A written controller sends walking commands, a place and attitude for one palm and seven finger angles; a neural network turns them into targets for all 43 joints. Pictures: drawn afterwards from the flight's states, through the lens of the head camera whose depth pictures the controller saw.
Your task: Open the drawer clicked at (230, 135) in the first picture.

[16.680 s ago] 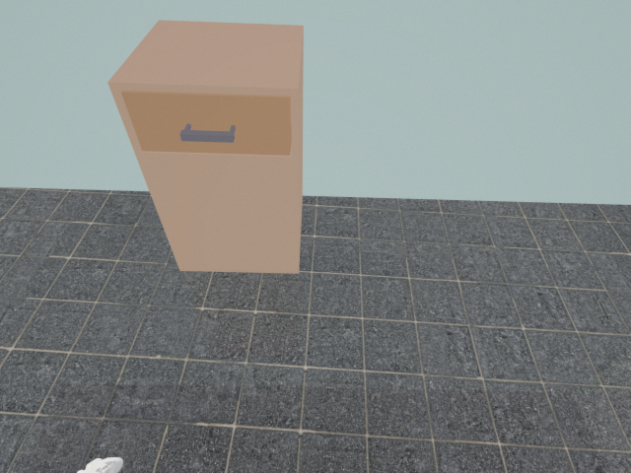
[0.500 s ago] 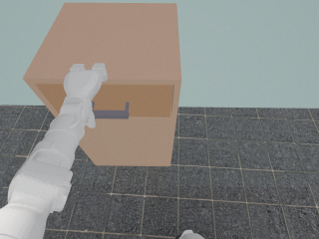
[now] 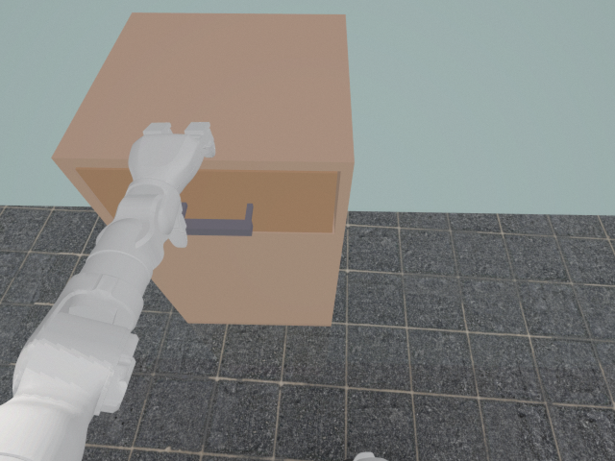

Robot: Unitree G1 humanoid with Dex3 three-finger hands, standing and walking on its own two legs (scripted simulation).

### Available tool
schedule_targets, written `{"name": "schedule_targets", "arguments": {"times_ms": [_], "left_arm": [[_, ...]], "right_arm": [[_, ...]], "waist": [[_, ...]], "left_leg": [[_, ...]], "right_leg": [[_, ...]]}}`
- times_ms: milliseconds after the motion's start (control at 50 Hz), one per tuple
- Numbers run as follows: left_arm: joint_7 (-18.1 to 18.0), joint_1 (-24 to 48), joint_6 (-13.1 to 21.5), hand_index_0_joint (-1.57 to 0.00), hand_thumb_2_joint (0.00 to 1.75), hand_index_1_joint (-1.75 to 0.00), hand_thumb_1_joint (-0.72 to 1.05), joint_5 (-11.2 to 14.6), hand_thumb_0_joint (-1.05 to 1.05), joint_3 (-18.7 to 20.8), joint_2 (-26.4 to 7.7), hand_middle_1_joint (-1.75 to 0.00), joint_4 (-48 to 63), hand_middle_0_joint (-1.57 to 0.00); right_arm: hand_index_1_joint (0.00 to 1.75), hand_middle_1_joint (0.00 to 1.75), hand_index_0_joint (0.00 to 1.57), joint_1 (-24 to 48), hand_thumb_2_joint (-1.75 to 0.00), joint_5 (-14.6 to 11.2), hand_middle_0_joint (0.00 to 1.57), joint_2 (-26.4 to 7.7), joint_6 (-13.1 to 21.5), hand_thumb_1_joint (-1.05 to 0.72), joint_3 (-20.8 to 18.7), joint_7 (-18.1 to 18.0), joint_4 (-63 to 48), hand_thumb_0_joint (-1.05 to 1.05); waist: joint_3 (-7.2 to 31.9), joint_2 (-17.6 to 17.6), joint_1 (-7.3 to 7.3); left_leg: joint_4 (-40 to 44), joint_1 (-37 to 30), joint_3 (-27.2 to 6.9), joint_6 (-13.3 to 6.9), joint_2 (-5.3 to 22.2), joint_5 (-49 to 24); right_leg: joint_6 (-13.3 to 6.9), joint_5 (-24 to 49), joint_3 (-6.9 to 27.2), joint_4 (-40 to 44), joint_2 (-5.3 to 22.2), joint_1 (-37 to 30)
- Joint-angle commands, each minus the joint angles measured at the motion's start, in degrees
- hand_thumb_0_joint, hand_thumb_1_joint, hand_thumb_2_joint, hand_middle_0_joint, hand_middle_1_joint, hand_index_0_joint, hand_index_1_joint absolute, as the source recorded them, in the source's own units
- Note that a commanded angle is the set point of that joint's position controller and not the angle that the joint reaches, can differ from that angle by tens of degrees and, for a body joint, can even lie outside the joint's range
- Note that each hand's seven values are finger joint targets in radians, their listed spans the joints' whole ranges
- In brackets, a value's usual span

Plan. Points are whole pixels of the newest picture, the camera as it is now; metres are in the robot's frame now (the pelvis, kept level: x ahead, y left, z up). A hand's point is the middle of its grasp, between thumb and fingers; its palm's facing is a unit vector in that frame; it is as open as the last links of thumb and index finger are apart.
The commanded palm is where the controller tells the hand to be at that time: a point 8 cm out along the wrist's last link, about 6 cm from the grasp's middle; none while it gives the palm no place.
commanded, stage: draw the hand back to the body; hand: left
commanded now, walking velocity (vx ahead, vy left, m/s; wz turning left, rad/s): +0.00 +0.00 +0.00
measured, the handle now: (214, 217) +0.52 +0.15 -0.08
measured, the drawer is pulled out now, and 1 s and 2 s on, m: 0.00 0.00 0.00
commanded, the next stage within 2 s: step back with the hand held close in 1.52 s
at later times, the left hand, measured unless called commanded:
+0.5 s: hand (116, 267) +0.34 +0.21 +0.09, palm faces +0.01 -0.04 -1.00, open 13.8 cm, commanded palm +0.30 +0.21 +0.15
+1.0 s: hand (39, 345) +0.22 +0.20 +0.17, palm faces +0.34 -0.88 -0.32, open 11.4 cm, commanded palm +0.17 +0.25 +0.18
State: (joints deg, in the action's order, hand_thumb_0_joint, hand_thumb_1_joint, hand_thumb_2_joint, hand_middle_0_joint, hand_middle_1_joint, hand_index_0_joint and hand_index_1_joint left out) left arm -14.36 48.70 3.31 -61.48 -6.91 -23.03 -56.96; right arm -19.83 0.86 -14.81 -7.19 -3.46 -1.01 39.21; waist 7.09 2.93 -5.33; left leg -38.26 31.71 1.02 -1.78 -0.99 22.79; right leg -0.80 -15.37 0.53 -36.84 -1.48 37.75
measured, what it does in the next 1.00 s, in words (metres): stands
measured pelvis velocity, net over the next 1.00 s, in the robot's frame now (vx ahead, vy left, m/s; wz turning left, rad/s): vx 0.00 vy -0.02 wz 0.03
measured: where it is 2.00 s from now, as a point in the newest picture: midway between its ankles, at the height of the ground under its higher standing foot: outside the picture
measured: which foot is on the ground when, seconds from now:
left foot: down 0.00-1.00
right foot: down 0.00-1.00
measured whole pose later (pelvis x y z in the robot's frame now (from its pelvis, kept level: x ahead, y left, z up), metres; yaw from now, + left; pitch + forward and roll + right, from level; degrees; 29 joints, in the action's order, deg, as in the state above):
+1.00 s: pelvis +0.00 -0.02 +0.03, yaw +2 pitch -4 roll -1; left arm -4.9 -16.6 7.6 2.5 11.1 -17.2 15.8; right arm -12.8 0.6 -13.1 5.3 2.2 -3.6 36.7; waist -2.1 3.6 2.7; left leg -21.8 1.2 -1.4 0.0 0.4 16.8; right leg -2.2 -10.9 -1.6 -21.6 -2.6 7.0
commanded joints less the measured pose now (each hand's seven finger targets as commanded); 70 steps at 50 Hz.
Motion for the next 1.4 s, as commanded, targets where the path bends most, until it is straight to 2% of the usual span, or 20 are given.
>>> {"name": "schedule_targets", "arguments": {"times_ms": [0,40,100,240,320,500,520,540,560,600,640,720,760,880,940,1120,1200,1220,1260,1380], "left_arm": [[-2.74,15.65,0.71,-0.3,0.3,-1.2,-0.5,1.15,0.0,7.08,-13.37,-1.2,17.32,-0.3],[-3.16,11.73,-0.24,-0.3,0.3,-1.2,-0.5,1.15,0.0,6.72,-12.57,-1.2,20.79,-0.3],[-3.28,5.63,-2.06,-0.3,0.3,-1.2,-0.5,1.5,0.0,8.3,-14.32,-1.2,28.57,-0.3],[1.04,-3.67,-4.9,-0.3,0.3,-1.2,-0.5,3.62,0.0,3.76,-10.84,-1.2,41.09,-0.3],[3.89,-4.74,-3.49,-0.3,0.3,-1.2,-0.5,4.55,0.0,3.95,-12.25,-1.2,44.38,-0.3],[6.76,-16.98,-0.13,-0.3,0.3,-1.2,-0.5,6.16,0.0,6.0,-12.95,-1.2,56.27,-0.3],[7.69,-14.78,0.28,-0.3,0.32,-1.18,-0.47,46.85,0.0,3.93,6.8,-1.18,55.84,-0.3],[7.96,-15.02,1.52,-0.29,0.33,-1.15,-0.43,50.84,0.0,6.05,0.87,-1.15,60.43,-0.29],[7.44,-20.5,2.62,-0.29,0.34,-1.13,-0.4,55.83,0.0,14.89,-5.4,-1.13,61.59,-0.29],[8.03,-24.54,3.82,-0.29,0.37,-1.09,-0.32,60.39,0.0,16.78,-4.98,-1.09,65.95,-0.29],[8.0,-29.78,4.67,-0.28,0.4,-1.04,-0.26,61.99,0.0,17.86,-3.33,-1.04,68.42,-0.28],[8.4,-38.01,5.8,-0.27,0.47,-0.95,-0.12,63.46,0.0,19.7,-2.67,-0.95,73.18,-0.27],[8.69,-41.7,6.4,-0.27,0.5,-0.91,-0.05,63.84,0.0,20.18,-2.36,-0.91,77.38,-0.27],[9.0,-53.48,7.51,-0.25,0.58,-0.77,0.17,64.3,0.0,21.94,-2.49,-0.77,84.97,-0.25],[8.97,-58.08,7.81,-0.25,0.63,-0.7,0.27,64.57,0.0,23.27,-2.92,-0.7,86.11,-0.25],[8.26,-72.18,9.49,-0.22,0.76,-0.5,0.58,64.79,0.0,28.95,-4.95,-0.5,92.66,-0.22],[7.95,-75.75,9.77,-0.21,0.82,-0.41,0.73,64.63,0.0,32.15,-7.1,-0.41,95.56,-0.21],[8.27,-76.35,9.65,-0.21,0.84,-0.39,0.76,64.77,0.0,29.45,-3.96,-0.39,93.47,-0.21],[8.25,-73.38,9.75,-0.21,0.87,-0.34,0.83,64.68,0.0,28.53,-3.54,-0.34,93.37,-0.21],[7.74,-70.64,9.6,-0.2,0.9,-0.3,0.9,64.21,0.0,29.37,-5.06,-0.3,94.26,-0.2]], "right_arm": [[0.3,0.3,0.2,-3.56,-0.9,0.12,0.2,-7.77,0.82,-0.9,-2.82,0.12,-5.63,0.0],[0.3,0.3,0.2,-1.81,-0.9,-0.3,0.2,-7.75,0.42,-0.9,-2.81,0.64,-6.1,0.0],[0.3,0.3,0.2,1.64,-0.9,-0.98,0.2,-7.79,-0.04,-0.9,-2.56,0.97,-7.88,0.0],[0.3,0.3,0.2,8.56,-0.9,-2.16,0.2,-7.05,-0.13,-0.9,-1.63,0.15,-9.88,0.0],[0.3,0.3,0.2,11.92,-0.9,-2.18,0.2,-6.62,0.41,-0.9,-0.59,-1.03,-10.57,0.0],[0.3,0.3,0.2,17.15,-0.9,-1.42,0.2,-5.39,1.76,-0.9,0.6,-0.79,-12.76,0.0],[0.3,0.3,0.2,14.26,-0.9,-4.34,0.2,-0.1,3.65,-0.9,2.65,-1.63,-16.89,0.0],[0.3,0.3,0.2,16.82,-0.9,-3.83,0.2,-1.75,5.47,-0.9,3.44,-2.42,-16.35,0.0],[0.3,0.3,0.2,16.59,-0.9,-3.0,0.2,-2.93,6.03,-0.9,3.71,-3.89,-15.62,0.0],[0.3,0.3,0.2,17.21,-0.9,-2.09,0.2,-3.32,7.74,-0.9,4.71,-4.74,-14.76,0.0],[0.3,0.3,0.2,16.62,-0.9,-1.62,0.2,-2.89,9.47,-0.9,5.06,-4.71,-13.86,0.0],[0.3,0.3,0.2,16.26,-0.9,-1.03,0.2,-2.74,12.13,-0.9,5.13,-4.16,-13.27,0.0],[0.3,0.3,0.2,15.89,-0.9,-0.67,0.2,-2.63,13.31,-0.9,4.85,-3.82,-13.32,0.0],[0.3,0.3,0.2,15.32,-0.9,-0.35,0.2,-3.15,15.95,-0.9,3.81,-2.96,-12.81,0.0],[0.3,0.3,0.2,15.56,-0.9,-0.43,0.2,-3.48,16.61,-0.9,3.37,-3.06,-12.32,0.0],[0.3,0.3,0.2,15.52,-0.9,-0.42,0.2,-3.2,19.0,-0.9,2.38,-3.66,-11.89,0.0],[0.3,0.3,0.2,15.5,-0.9,-0.39,0.2,-3.21,19.92,-0.9,2.0,-3.85,-11.98,0.0],[0.3,0.3,0.2,15.54,-0.9,-0.48,0.2,-2.63,20.01,-0.9,2.46,-3.9,-11.71,0.0],[0.3,0.3,0.2,15.4,-0.9,-0.5,0.2,-2.96,20.33,-0.9,2.43,-3.94,-11.5,0.0],[0.3,0.3,0.2,15.11,-0.9,-0.14,0.2,-3.11,20.81,-0.9,2.53,-4.34,-11.59,0.0]], "waist": [[28.99,0.12,3.38],[25.17,-1.62,3.9],[25.0,-2.24,5.48],[17.53,-3.07,5.32],[12.2,-3.66,5.83],[9.52,-1.08,8.35],[5.05,-5.79,3.06],[5.55,-8.9,4.48],[6.11,-8.83,6.3],[5.36,-3.45,6.97],[2.41,0.82,7.19],[-1.87,0.51,7.53],[0.01,2.39,7.72],[0.41,0.74,7.94],[-2.19,-2.71,7.93],[-4.13,-0.39,8.78],[-4.5,0.42,9.28],[-7.59,-0.32,8.7],[-9.42,-0.18,8.11],[-7.1,-1.01,8.46]], "left_leg": [[2.22,-11.54,-0.31,0.62,0.09,-39.87],[3.39,-10.39,-0.1,0.42,0.33,-38.6],[5.14,-10.51,0.02,0.24,0.17,-38.05],[8.87,-15.16,0.35,-0.03,-0.22,-30.72],[11.08,-14.91,0.45,-0.19,-0.87,-22.12],[12.27,-17.05,0.03,0.59,-1.33,-22.18],[13.32,-24.38,0.23,-0.78,0.45,-17.08],[14.32,-25.15,-0.19,-1.3,0.59,-13.71],[15.32,-25.31,0.0,-1.29,0.46,-15.96],[16.95,-25.45,-0.3,-0.24,0.5,-18.45],[18.12,-25.95,0.29,0.67,0.85,-20.63],[19.73,-24.8,0.18,1.19,1.42,-21.09],[19.36,-25.77,0.49,1.24,1.46,-23.47],[18.77,-26.2,0.42,1.39,1.74,-26.53],[19.02,-25.09,0.13,1.17,1.74,-23.49],[18.02,-24.74,0.54,1.02,1.48,-20.26],[17.84,-24.29,-0.01,1.21,1.44,-19.32],[18.27,-23.68,0.14,1.19,1.48,-17.75],[18.6,-23.34,-0.21,1.1,1.43,-14.69],[18.98,-24.05,-0.69,0.85,1.26,-13.88]], "right_leg": [[-1.72,26.91,-0.68,0.27,-0.83,-22.84],[-1.61,26.83,-0.83,0.97,-0.81,-23.35],[-1.82,27.46,-0.4,1.8,-0.58,-27.31],[-1.42,22.39,-0.58,5.63,-0.44,-28.34],[-1.37,16.21,-0.33,7.68,0.04,-27.77],[-1.67,14.3,-0.53,8.79,0.23,-29.21],[-1.06,12.16,-2.4,12.18,0.21,-32.0],[-0.42,10.23,-1.03,12.94,0.39,-33.55],[-0.38,11.82,-1.15,13.81,0.34,-36.01],[-0.43,13.92,-1.68,14.38,0.67,-37.79],[-0.57,15.95,-1.94,15.26,0.94,-37.54],[-0.6,15.84,-2.19,16.89,0.92,-37.8],[-0.58,18.3,-1.84,16.58,1.16,-39.2],[-0.21,19.73,-1.92,16.43,1.09,-39.32],[0.04,16.15,-1.92,17.22,1.05,-37.82],[0.22,11.98,-0.95,18.48,1.23,-35.79],[0.01,10.87,-0.54,18.98,0.88,-35.12],[0.24,9.1,-0.92,19.15,0.9,-33.72],[0.25,4.94,-0.97,20.12,0.82,-32.09],[0.14,3.77,-0.82,20.12,1.14,-33.31]]}}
